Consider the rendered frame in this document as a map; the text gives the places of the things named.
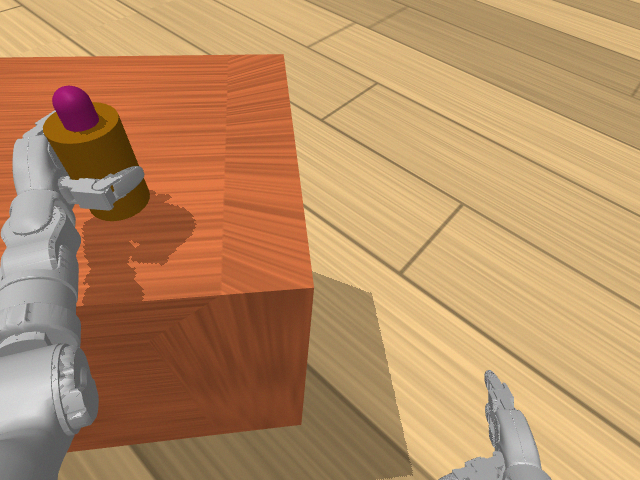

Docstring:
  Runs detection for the left robot hand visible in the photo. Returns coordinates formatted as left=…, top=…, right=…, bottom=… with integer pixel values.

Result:
left=12, top=110, right=144, bottom=211

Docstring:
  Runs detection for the right robot arm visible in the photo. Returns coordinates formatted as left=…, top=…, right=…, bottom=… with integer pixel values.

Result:
left=502, top=464, right=552, bottom=480

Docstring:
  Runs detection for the bottle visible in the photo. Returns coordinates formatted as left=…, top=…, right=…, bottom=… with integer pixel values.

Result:
left=43, top=86, right=150, bottom=221

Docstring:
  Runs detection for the right robot hand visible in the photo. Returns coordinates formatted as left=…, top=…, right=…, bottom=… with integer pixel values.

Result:
left=438, top=370, right=542, bottom=480

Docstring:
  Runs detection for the left robot arm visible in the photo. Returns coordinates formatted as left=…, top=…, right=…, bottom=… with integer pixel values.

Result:
left=0, top=189, right=99, bottom=480

